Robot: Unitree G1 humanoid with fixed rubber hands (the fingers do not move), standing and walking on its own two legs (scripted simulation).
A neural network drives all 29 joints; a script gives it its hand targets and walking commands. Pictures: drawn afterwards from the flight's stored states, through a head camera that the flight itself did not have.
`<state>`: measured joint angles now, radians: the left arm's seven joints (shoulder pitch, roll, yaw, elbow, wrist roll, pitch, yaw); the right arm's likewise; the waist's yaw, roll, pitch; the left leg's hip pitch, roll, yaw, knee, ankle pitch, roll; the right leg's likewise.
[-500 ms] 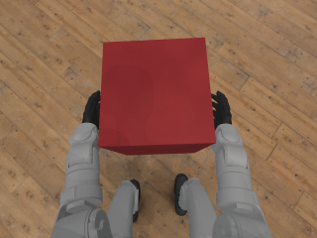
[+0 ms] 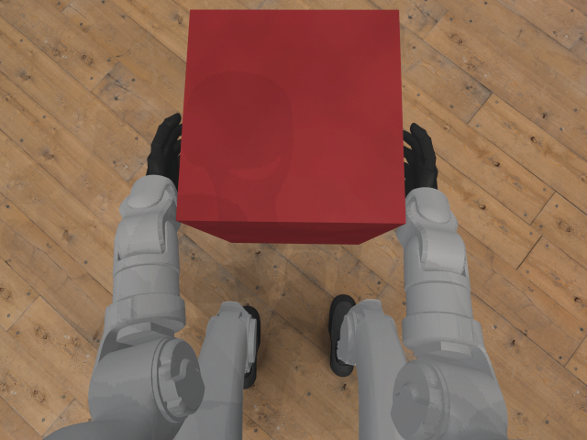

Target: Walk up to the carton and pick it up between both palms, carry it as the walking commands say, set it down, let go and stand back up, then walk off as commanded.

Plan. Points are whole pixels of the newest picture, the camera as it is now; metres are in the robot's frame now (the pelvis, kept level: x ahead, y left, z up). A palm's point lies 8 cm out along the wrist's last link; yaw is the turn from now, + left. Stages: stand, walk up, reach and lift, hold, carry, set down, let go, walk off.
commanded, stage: set down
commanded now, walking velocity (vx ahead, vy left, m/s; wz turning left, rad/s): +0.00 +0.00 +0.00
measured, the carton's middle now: (294, 155) +0.48 +0.01 -0.16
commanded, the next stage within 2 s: none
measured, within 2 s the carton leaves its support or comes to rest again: neither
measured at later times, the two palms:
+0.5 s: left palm (184, 170) +0.47 +0.18 -0.19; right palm (394, 180) +0.45 -0.14 -0.19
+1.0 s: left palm (197, 166) +0.50 +0.19 -0.27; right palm (377, 178) +0.48 -0.14 -0.28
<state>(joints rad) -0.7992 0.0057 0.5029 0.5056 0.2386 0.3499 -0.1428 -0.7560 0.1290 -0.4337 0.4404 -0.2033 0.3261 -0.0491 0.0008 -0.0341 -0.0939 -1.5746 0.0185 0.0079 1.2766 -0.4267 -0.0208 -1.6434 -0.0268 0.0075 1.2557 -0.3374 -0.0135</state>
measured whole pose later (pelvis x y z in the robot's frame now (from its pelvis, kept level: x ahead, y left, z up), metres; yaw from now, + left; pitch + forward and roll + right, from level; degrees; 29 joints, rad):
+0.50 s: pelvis -0.01 +0.00 -0.07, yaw +1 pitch +49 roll +3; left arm -0.99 0.08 0.49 0.58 0.19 0.36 -0.11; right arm -0.94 0.07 -0.45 0.47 -0.20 0.36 -0.07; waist 0.00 -0.03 -0.10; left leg -1.90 0.01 0.01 1.53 -0.48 -0.02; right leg -1.97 -0.03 0.02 1.50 -0.38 -0.01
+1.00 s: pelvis -0.03 +0.01 -0.13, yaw +1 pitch +49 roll +2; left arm -1.22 0.18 0.42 0.66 0.13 0.36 -0.06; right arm -1.15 0.00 -0.47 0.52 -0.19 0.36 -0.08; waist 0.00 -0.03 0.06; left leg -2.09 0.01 0.00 1.76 -0.52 -0.02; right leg -2.16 -0.03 0.03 1.71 -0.40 0.00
